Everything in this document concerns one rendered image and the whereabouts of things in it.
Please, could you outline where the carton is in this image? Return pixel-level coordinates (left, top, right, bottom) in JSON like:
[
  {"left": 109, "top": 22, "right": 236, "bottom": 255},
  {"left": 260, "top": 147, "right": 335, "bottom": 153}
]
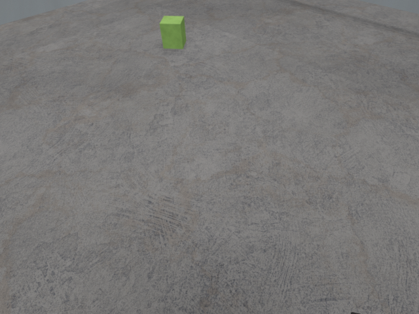
[{"left": 160, "top": 16, "right": 186, "bottom": 49}]

